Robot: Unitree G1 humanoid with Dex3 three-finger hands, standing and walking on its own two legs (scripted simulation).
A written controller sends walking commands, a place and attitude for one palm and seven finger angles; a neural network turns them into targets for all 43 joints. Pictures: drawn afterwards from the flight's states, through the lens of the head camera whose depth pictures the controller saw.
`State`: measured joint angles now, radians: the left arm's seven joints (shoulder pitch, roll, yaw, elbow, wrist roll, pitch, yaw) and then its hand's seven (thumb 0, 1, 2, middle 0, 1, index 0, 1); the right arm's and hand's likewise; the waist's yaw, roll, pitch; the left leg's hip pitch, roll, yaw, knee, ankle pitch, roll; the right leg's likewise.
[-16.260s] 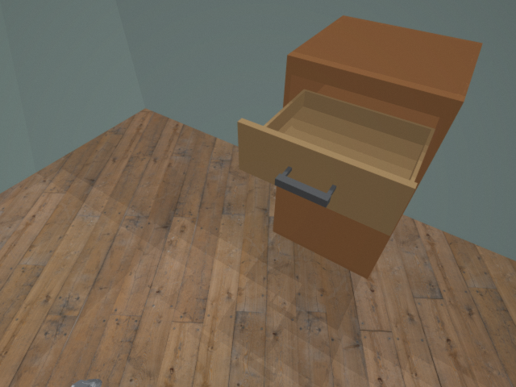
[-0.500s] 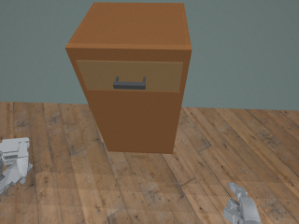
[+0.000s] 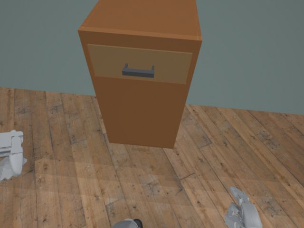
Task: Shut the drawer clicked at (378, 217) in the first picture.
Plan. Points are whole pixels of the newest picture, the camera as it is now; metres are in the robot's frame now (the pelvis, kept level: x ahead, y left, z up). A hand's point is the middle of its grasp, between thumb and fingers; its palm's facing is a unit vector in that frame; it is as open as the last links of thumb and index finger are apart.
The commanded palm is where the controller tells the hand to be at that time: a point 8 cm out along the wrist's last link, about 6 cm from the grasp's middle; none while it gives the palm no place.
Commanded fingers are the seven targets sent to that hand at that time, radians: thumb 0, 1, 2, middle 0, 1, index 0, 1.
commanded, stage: step back with the hand held close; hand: left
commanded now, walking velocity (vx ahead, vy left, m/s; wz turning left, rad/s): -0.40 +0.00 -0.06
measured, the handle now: (139, 69) +0.72 +0.09 -0.03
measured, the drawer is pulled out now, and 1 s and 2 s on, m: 0.00 0.00 0.00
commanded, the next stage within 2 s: stop stepping back and stand still in 0.42 s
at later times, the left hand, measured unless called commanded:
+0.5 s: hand out of the picture +0.12 +0.23 +0.19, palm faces +0.24 -0.87 -0.43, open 3.2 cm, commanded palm +0.06 +0.28 +0.19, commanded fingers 0.00 0.90 0.90 -1.40 -1.60 -1.40 -1.60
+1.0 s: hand out of the picture +0.03 +0.24 +0.18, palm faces +0.31 -0.86 -0.40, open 3.2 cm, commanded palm -0.01 +0.29 +0.19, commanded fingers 0.00 0.90 0.90 -1.40 -1.60 -1.40 -1.60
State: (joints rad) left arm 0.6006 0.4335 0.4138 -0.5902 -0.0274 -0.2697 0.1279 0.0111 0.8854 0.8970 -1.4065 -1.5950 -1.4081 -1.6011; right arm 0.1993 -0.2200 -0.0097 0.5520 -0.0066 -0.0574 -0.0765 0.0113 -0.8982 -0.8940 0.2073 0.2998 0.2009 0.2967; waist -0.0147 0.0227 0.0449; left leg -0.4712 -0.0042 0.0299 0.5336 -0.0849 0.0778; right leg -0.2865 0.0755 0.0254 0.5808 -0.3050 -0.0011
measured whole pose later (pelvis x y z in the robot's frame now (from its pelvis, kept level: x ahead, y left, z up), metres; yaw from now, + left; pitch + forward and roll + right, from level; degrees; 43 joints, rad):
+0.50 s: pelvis -0.09 +0.01 +0.01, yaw -5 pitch +4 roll -4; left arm 0.64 0.44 0.39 -0.67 -0.08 -0.24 0.13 0.01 0.89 0.90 -1.41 -1.60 -1.41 -1.60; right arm 0.16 -0.16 0.01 0.57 -0.03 -0.09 -0.03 0.01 -0.90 -0.89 0.21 0.30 0.20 0.30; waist 0.01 0.00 -0.02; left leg -0.47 0.04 0.04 0.35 0.05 0.05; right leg -0.17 0.07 -0.01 0.53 -0.45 -0.01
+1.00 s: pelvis -0.16 +0.02 +0.00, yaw -4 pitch -2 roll -3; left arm 0.65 0.37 0.34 -0.58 -0.04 -0.23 0.14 0.01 0.88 0.90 -1.41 -1.60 -1.41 -1.60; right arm 0.29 -0.24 -0.02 0.66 0.00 -0.11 -0.09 0.01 -0.90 -0.89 0.21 0.30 0.20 0.30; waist -0.01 0.03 -0.03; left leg -0.37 -0.01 -0.04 0.58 -0.16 0.03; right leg -0.13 0.05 -0.02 0.51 -0.35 -0.01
